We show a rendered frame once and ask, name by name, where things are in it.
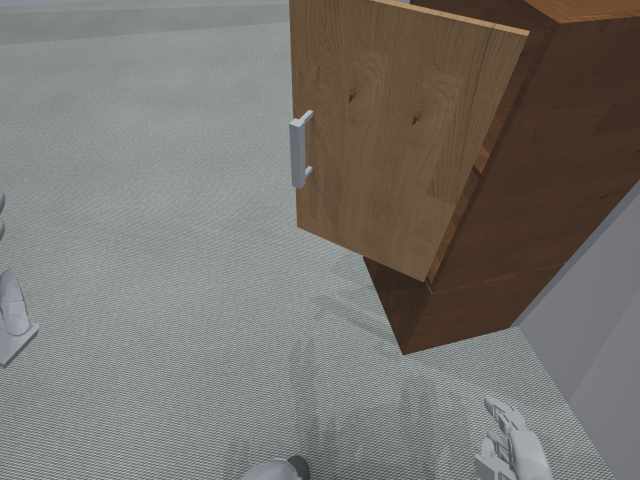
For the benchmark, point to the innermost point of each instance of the robot left shin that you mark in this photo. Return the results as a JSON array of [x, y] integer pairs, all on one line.
[[283, 461]]

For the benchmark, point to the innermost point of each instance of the right robot hand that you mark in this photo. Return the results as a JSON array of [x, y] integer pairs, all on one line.
[[523, 457]]

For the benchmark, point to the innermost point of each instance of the left robot hand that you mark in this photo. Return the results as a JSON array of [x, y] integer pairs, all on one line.
[[17, 331]]

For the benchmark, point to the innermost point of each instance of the handle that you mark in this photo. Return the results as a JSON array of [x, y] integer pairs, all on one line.
[[297, 150]]

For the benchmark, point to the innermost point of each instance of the cupboard door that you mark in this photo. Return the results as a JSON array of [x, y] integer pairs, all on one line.
[[402, 99]]

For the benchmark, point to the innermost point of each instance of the left robot foot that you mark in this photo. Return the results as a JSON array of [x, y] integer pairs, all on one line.
[[300, 465]]

